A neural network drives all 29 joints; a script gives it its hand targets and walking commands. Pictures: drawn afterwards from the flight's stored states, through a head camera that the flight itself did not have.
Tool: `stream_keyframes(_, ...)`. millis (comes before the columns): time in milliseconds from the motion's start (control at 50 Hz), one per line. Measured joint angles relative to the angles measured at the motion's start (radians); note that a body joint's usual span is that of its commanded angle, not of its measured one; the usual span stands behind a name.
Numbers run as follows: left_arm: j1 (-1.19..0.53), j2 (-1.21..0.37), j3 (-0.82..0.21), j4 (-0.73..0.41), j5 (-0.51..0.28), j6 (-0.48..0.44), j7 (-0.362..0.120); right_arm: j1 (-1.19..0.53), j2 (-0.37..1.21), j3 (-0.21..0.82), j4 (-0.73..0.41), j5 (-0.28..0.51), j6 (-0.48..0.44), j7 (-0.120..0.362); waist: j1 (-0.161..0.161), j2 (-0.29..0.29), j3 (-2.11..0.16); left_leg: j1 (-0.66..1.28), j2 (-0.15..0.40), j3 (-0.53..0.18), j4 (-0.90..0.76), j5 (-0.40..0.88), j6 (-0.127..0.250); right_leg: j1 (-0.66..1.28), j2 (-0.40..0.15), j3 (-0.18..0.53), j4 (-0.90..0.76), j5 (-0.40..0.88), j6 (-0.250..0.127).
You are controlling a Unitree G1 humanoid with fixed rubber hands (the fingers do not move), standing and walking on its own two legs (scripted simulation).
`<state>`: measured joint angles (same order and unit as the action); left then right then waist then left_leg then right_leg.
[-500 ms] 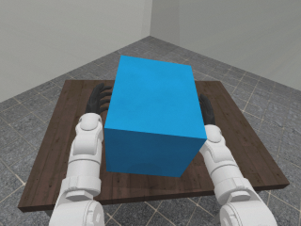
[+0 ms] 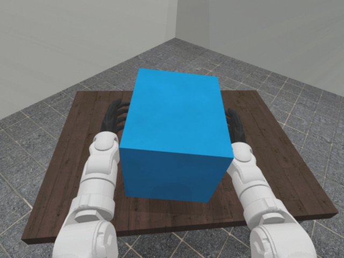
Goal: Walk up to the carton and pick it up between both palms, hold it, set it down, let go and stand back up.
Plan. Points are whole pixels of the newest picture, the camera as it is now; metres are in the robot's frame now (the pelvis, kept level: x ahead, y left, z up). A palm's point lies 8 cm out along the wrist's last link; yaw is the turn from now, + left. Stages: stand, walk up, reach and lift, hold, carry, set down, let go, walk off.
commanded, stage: set down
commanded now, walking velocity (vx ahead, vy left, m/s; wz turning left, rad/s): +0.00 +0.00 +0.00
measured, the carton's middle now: (173, 134) +0.41 +0.01 +0.07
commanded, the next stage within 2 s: none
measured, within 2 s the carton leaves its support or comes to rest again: rests again in 1.44 s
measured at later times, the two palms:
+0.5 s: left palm (115, 136) +0.40 +0.16 +0.07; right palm (233, 150) +0.36 -0.15 +0.07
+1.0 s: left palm (117, 144) +0.41 +0.16 +0.03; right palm (228, 158) +0.37 -0.15 +0.03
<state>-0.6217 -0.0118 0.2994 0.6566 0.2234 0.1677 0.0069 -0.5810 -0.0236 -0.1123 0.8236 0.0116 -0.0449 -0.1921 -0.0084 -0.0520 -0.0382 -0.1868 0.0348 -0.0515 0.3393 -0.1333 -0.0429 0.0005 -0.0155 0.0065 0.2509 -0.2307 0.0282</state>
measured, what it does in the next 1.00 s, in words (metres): stands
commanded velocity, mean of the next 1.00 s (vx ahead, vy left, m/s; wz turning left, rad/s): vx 0.00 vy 0.00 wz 0.00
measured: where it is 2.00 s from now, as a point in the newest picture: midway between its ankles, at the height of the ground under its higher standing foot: outside the picture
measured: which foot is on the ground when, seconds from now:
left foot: down 0.00-1.00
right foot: down 0.00-1.00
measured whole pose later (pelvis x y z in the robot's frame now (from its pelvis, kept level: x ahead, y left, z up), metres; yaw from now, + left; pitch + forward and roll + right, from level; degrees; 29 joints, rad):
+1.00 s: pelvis -0.01 +0.01 +0.00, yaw -2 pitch +13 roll -1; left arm -0.83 0.07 0.36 1.25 0.24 -0.28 0.02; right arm -0.65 0.08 -0.52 1.05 -0.34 -0.33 -0.15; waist 0.00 -0.04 -0.12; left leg -0.50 0.05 -0.01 0.37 -0.10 -0.03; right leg -0.33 -0.01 0.01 0.30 -0.20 0.04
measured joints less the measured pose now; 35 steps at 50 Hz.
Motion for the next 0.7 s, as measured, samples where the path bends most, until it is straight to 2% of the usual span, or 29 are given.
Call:
stream_keyframes(220, -0.046, 0.012, 0.020, 0.129, 0.015, -0.080, -0.015, 0.003, 0.030, -0.078, 0.052, -0.067, -0.054, 0.001, 0.004, -0.007, -0.007, -0.030, 0.005, 0.005, 0.000, 0.005, -0.001, -0.031, 0.003, 0.000, 0.001, 0.005, -0.001)
stream_keyframes(420, -0.106, 0.020, 0.056, 0.267, 0.045, -0.182, -0.017, -0.023, 0.057, -0.195, 0.121, -0.157, -0.131, 0.017, 0.011, -0.011, -0.021, -0.087, 0.010, 0.023, -0.007, 0.019, 0.005, -0.095, 0.003, 0.011, -0.005, 0.024, 0.004)
stream_keyframes(700, -0.155, 0.050, 0.057, 0.435, 0.040, -0.333, 0.004, -0.051, 0.092, -0.344, 0.177, -0.288, -0.229, 0.044, 0.017, -0.003, -0.055, -0.213, 0.017, 0.035, 0.007, 0.033, 0.010, -0.223, 0.006, 0.011, 0.008, 0.040, 0.008)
